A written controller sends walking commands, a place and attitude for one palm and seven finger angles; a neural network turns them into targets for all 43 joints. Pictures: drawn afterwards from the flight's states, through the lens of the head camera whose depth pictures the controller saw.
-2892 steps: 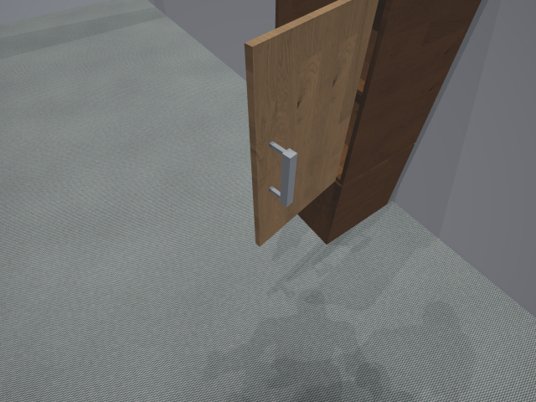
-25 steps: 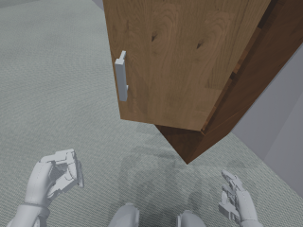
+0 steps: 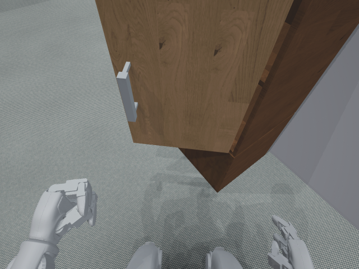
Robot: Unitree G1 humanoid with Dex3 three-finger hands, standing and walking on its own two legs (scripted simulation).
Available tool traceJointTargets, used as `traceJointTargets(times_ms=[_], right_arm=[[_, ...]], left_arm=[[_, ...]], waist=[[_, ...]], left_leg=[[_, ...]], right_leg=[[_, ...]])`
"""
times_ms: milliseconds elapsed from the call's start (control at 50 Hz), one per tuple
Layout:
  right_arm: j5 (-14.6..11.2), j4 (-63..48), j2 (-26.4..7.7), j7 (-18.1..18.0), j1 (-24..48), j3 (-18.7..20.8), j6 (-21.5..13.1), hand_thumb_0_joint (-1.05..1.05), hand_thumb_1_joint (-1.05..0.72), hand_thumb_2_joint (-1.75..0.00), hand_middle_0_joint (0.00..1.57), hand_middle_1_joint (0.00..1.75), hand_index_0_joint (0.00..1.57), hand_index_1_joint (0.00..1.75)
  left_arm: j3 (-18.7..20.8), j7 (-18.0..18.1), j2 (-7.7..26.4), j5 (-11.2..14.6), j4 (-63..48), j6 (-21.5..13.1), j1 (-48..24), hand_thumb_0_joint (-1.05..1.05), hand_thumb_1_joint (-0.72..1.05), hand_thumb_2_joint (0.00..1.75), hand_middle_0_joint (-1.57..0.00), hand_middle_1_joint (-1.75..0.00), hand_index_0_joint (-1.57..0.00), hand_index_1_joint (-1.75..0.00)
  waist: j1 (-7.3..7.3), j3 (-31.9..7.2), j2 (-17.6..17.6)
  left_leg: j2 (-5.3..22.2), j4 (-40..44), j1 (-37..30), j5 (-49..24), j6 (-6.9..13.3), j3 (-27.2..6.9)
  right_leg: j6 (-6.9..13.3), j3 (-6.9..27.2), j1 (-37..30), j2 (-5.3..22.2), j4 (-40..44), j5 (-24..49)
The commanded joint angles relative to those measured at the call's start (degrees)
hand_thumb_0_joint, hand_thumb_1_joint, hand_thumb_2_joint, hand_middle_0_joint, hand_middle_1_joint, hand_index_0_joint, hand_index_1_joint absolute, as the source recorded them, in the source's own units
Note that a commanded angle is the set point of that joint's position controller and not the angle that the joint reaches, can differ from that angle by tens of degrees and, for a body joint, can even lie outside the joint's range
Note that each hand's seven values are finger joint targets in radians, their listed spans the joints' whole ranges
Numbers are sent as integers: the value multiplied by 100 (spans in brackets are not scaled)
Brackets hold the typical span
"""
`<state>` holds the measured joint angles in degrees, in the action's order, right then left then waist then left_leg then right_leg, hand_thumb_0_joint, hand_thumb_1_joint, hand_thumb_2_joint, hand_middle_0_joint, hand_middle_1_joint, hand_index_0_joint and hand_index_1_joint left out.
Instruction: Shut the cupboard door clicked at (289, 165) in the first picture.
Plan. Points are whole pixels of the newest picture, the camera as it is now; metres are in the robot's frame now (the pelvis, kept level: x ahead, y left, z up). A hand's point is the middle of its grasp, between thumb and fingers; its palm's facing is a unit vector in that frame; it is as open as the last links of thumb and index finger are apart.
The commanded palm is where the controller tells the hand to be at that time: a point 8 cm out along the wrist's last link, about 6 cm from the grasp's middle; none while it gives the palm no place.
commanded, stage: raise the hand and make a fist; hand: left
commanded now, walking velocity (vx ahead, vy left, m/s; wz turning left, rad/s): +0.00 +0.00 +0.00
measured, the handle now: (130, 93) +0.53 +0.17 +0.05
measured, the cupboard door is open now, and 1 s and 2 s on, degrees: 47 47 47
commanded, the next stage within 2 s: bring the fist close to the handle in 0.12 s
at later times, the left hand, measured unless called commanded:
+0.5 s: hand (109, 188) +0.27 +0.16 +0.05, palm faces -0.12 -0.99 -0.01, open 3.1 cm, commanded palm +0.26 +0.22 +0.06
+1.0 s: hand (131, 144) +0.37 +0.14 +0.06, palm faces -0.10 -1.00 -0.01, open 3.1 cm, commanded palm +0.36 +0.19 +0.06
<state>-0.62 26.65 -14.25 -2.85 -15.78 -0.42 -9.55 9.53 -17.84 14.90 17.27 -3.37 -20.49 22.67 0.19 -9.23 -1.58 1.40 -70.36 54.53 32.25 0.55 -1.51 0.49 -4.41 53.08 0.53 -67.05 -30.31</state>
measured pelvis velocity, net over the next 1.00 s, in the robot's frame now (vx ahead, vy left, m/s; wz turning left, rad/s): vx -0.01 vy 0.00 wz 0.00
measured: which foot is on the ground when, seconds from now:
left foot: down 0.00-1.00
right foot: down 0.00-1.00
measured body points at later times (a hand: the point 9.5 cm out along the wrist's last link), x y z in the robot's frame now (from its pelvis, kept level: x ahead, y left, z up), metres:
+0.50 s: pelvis -0.01 +0.00 -0.01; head +0.07 +0.00 +0.44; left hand +0.27 +0.22 +0.05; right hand +0.18 -0.24 -0.09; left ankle +0.02 +0.11 -0.64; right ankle +0.02 -0.12 -0.64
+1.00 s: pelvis -0.01 +0.00 +0.00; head +0.08 +0.01 +0.44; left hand +0.37 +0.19 +0.06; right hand +0.13 -0.25 -0.10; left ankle +0.02 +0.11 -0.64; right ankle +0.02 -0.12 -0.64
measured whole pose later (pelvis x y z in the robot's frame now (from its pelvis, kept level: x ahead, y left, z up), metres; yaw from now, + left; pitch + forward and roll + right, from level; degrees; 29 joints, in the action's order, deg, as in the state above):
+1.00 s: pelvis -0.01 +0.00 +0.00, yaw +0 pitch +18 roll -2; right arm -0.3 32.8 -14.6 -1.9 -14.2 -0.9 -5.8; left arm 6.0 -9.3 12.0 10.3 25.7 -21.1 -16.1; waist 2.6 -7.8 -1.3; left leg 0.7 -68.2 56.0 30.3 0.9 -0.4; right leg 0.1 -3.2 55.2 1.1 -65.9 -28.7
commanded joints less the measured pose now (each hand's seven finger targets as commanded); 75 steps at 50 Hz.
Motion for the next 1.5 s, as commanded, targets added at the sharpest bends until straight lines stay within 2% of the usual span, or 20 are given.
traceJointTargets(times_ms=[0,80,200,240,340,400,460,540,580,700,800,860,940,1060,1200,1240,1300,1360,1420,1480], right_arm=[[-42,-862,-658,-63,265,301,-285,0,-90,-90,20,30,20,30],[-88,-916,-710,-57,264,312,-258,0,-90,-90,20,30,20,30],[-70,-929,-633,-104,298,297,-248,0,-90,-90,20,30,20,30],[-44,-809,-662,-138,273,268,-255,0,-90,-90,20,30,20,30],[-62,-678,-770,-134,232,224,-306,0,-90,-90,20,30,20,30],[-94,-695,-802,-130,187,250,-323,0,-90,-90,20,30,20,30],[-80,-694,-808,-123,148,257,-260,0,-90,-90,20,30,20,30],[-47,-657,-747,-67,170,235,-137,0,-90,-90,20,30,20,30],[-27,-624,-684,-12,169,230,-88,0,-90,-90,20,30,20,30],[-36,-463,-783,50,57,268,72,0,-90,-90,20,30,20,30],[-50,-307,-812,2,36,290,76,0,-90,-90,20,30,20,30],[-26,-147,-830,-14,-2,295,76,0,-90,-90,20,30,20,30],[1,13,-829,18,-89,278,163,0,-90,-90,20,30,20,30],[15,81,-830,120,-273,308,348,0,-90,-90,20,30,20,30],[50,336,-830,132,-526,320,463,0,-90,-90,20,30,20,30],[82,289,-872,137,-595,345,489,0,-90,-90,20,30,20,30],[96,201,-815,232,-628,362,572,0,-90,-90,20,30,20,30],[71,197,-815,273,-693,383,655,0,-90,-90,20,30,20,30],[36,177,-832,246,-709,404,734,0,-90,-90,20,30,20,30],[36,230,-826,178,-658,393,707,0,-90,-90,20,30,20,30]], left_arm=[[434,122,593,86,-969,-582,-164,0,90,90,-130,-150,-130,-150],[204,-67,578,28,-890,-384,-164,0,90,90,-130,-150,-130,-150],[545,-6,805,132,-1291,-466,-282,0,90,90,-130,-150,-130,-150],[603,85,884,141,-1214,-589,-903,0,90,90,-130,-150,-130,-150],[36,71,497,-17,-537,-522,-1790,0,90,90,-130,-150,-130,-150],[-200,19,431,-129,-476,-257,-2014,0,90,90,-130,-150,-130,-150],[96,152,702,-172,-474,-30,-2239,0,90,90,-130,-150,-130,-150],[514,523,891,-197,-274,-15,-2436,0,90,90,-130,-150,-130,-150],[268,664,558,-254,-183,-100,-2575,0,90,90,-130,-150,-130,-150],[-124,609,322,-460,763,-195,-3300,0,90,90,-130,-150,-130,-150],[-318,559,275,-497,829,-363,-4566,0,90,90,-130,-150,-130,-150],[-42,753,507,-514,1032,-463,-5124,0,90,90,-130,-150,-130,-150],[127,1015,616,-673,1903,-474,-5691,0,90,90,-130,-150,-130,-150],[82,1101,491,-845,2792,-402,-6347,0,90,90,-130,-150,-130,-150],[243,1125,614,-890,3854,-679,-7709,0,90,90,-130,-150,-130,-150],[705,1146,1053,-882,3938,-822,-7447,0,90,90,-130,-150,-130,-150],[677,1045,932,-895,3834,-932,-6785,0,90,90,-130,-150,-130,-150],[570,945,849,-888,3875,-891,-6693,0,90,90,-130,-150,-130,-150],[567,899,874,-845,3836,-857,-6774,0,90,90,-130,-150,-130,-150],[644,881,982,-763,3621,-1034,-7228,0,90,90,-130,-150,-130,-150]], waist=[[12,-1082,5],[68,-1045,-50],[-25,-1323,-9],[86,-1151,19],[283,-919,-31],[242,-1349,-131],[130,-1741,-40],[-36,-1767,-55],[24,-1748,-70],[262,-1306,108],[354,-1633,-184],[331,-1903,-171],[361,-1813,-68],[388,-2252,-174],[666,-1979,205],[463,-2290,184],[241,-2820,-10],[325,-2551,45],[447,-2191,463],[485,-2135,389]], left_leg=[[-187,961,-497,-1286,22,-20],[-196,930,-416,-1176,57,20],[-191,877,-505,-1452,63,13],[-171,747,-366,-1342,69,-14],[-159,813,-325,-852,86,-91],[-157,947,-625,-1007,98,-104],[-161,1025,-784,-1405,99,-97],[-170,1145,-813,-1673,49,-70],[-169,1179,-931,-1819,35,-41],[-139,1221,-802,-1520,35,-27],[-111,1270,-1211,-1504,27,-127],[-94,1250,-1379,-1700,4,-175],[-113,1271,-1188,-1606,-1,-161],[-111,1266,-1351,-2040,-29,-89],[-125,1152,-884,-1697,31,-30],[-166,1119,-825,-1869,53,24],[-163,1151,-1066,-2425,18,120],[-156,1189,-952,-2395,39,173],[-163,1262,-701,-1953,86,221],[-177,1245,-678,-1752,99,216]], right_leg=[[111,287,-963,-141,956,799],[95,449,-1022,-97,1114,654],[91,474,-1276,-108,1030,1025],[99,471,-1036,-138,973,851],[108,380,-555,-155,994,282],[100,310,-709,-124,975,589],[94,272,-1041,-122,909,1100],[120,217,-1277,-128,852,1399],[103,185,-1259,-102,838,1612],[92,210,-990,-84,982,1394],[127,186,-772,-77,976,1278],[132,176,-728,-83,910,1403],[121,172,-706,-92,894,1335],[113,213,-891,-81,869,1837],[59,299,-853,-94,954,1748],[81,356,-1138,-109,895,1949],[97,378,-1488,-85,803,2559],[66,395,-1527,-104,902,2634],[22,468,-1618,-93,1114,2383],[21,519,-1590,-72,1152,2162]])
